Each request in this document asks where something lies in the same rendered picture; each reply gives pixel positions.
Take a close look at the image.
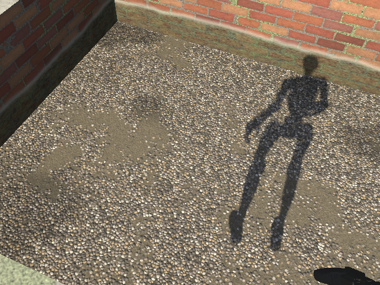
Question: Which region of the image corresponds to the right robot hand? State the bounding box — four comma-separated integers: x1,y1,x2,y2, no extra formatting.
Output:
313,267,380,285

